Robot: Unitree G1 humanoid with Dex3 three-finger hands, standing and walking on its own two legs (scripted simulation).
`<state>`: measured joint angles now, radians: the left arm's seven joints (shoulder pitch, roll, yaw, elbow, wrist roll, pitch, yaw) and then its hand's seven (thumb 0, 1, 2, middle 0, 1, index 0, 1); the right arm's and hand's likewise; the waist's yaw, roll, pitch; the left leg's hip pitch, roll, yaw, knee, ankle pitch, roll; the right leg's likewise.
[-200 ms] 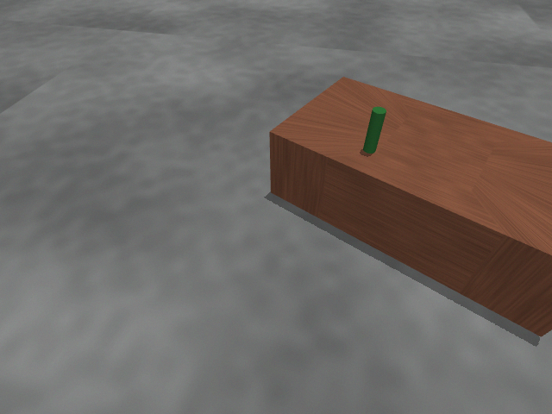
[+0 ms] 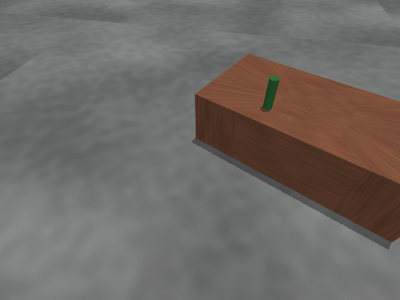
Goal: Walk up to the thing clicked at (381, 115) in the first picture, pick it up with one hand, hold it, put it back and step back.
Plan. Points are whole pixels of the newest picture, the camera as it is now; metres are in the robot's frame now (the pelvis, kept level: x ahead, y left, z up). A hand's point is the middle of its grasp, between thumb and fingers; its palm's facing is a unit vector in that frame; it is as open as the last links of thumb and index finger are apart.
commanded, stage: stand
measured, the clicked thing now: (270, 93) +1.20 -0.37 -0.30
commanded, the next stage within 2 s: walk up in 0.92 s
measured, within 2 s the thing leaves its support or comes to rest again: neither
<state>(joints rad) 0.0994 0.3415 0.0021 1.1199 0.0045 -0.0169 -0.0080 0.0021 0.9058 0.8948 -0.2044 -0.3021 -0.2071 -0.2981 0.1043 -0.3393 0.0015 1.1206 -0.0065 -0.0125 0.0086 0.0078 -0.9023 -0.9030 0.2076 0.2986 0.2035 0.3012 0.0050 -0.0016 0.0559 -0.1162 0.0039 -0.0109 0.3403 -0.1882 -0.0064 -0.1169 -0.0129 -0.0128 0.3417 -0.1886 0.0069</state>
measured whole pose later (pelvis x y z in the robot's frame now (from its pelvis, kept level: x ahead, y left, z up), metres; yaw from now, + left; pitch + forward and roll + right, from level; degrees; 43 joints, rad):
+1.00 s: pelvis +0.02 +0.00 +0.00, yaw -2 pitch -2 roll +1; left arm 0.18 0.36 0.04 1.07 0.02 -0.02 -0.04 0.00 0.90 0.89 -0.21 -0.30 -0.21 -0.30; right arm 0.14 -0.35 -0.03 1.06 -0.03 -0.03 0.03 0.01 -0.90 -0.90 0.21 0.30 0.21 0.30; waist 0.01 -0.01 0.03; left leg -0.13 0.00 0.03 0.43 -0.34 0.03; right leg -0.16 -0.01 0.03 0.47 -0.34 -0.02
